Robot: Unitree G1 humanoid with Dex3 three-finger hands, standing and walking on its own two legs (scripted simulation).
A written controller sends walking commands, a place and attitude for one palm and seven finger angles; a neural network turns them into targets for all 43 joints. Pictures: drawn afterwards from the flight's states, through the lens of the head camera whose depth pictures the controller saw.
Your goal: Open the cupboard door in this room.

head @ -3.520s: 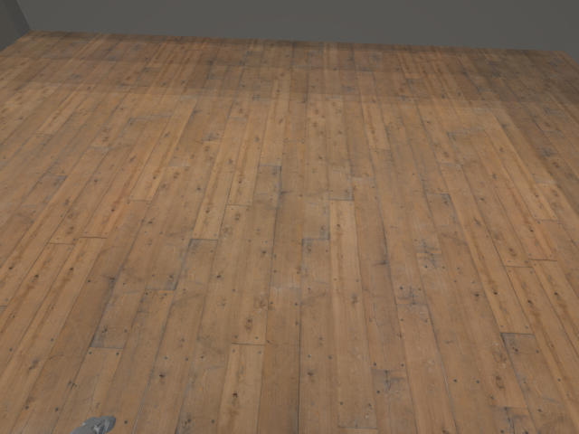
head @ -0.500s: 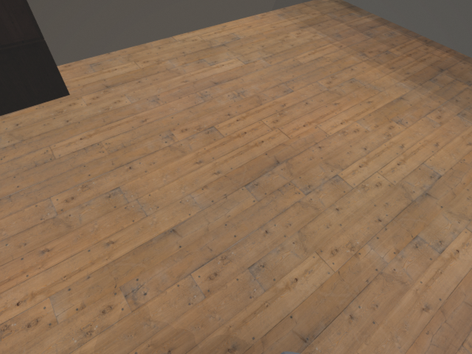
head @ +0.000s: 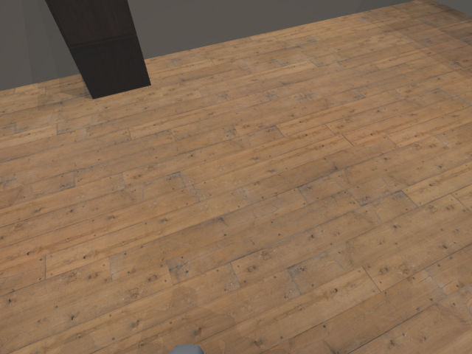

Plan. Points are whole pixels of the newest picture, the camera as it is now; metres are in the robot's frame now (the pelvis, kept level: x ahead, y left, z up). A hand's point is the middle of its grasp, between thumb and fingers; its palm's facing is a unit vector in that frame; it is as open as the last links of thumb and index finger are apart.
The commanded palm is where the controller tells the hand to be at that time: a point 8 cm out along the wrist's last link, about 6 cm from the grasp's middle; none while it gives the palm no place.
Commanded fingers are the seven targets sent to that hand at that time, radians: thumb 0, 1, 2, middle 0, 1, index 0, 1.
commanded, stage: turn or walk to find it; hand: left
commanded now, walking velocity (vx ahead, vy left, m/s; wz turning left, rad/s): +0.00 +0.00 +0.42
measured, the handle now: out of the picture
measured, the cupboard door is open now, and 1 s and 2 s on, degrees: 0 0 0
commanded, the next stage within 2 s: stand and wait in 0.80 s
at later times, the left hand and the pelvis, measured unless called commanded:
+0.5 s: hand out of the picture +0.03 +0.25 -0.16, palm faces +0.22 -0.94 -0.27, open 7.3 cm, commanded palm none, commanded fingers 0.00 0.90 0.90 -0.20 -0.30 -0.20 -0.30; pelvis -0.02 +0.02 -0.01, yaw +11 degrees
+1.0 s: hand out of the picture -0.11 +0.21 -0.18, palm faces +0.44 -0.86 -0.24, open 7.3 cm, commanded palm none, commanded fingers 0.00 0.90 0.90 -0.20 -0.30 -0.20 -0.30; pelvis -0.04 +0.02 -0.01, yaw +24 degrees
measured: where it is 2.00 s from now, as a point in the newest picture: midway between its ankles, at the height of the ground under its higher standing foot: outside the picture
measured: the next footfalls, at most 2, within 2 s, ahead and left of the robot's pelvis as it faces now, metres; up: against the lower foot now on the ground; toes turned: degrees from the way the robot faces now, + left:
left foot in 0.12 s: +0.02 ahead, +0.15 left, +0.00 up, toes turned +8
right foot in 0.54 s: +0.04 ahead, -0.08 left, +0.00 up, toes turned +9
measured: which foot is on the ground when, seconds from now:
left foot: up 0.00-0.10, down 0.12-0.56, up 0.58-0.98, down 1.00-1.00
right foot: down 0.00-0.12, up 0.14-0.52, down 0.54-1.00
